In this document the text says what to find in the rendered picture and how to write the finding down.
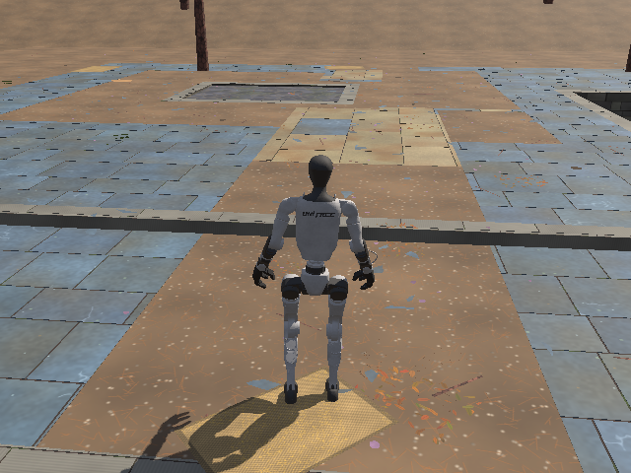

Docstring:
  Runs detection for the robot left foot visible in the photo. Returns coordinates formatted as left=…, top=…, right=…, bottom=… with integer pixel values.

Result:
left=284, top=381, right=298, bottom=404

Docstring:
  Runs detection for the left robot upper arm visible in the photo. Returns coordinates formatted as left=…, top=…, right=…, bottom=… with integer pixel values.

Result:
left=268, top=197, right=299, bottom=250

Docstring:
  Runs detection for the left robot forearm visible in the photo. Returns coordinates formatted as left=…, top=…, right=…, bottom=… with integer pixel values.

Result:
left=256, top=235, right=277, bottom=271

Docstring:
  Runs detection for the robot left hand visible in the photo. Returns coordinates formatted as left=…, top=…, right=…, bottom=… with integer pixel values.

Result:
left=252, top=265, right=275, bottom=289

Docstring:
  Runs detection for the robot right hand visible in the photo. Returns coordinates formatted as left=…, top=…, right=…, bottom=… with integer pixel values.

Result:
left=352, top=270, right=375, bottom=290

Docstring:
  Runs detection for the right robot forearm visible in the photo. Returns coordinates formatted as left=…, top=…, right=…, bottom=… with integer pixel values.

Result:
left=354, top=238, right=373, bottom=274

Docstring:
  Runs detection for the robot head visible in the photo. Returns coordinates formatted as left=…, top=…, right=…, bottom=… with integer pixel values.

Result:
left=303, top=155, right=336, bottom=202

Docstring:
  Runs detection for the right robot upper arm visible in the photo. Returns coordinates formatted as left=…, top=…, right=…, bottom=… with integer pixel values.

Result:
left=339, top=199, right=365, bottom=253

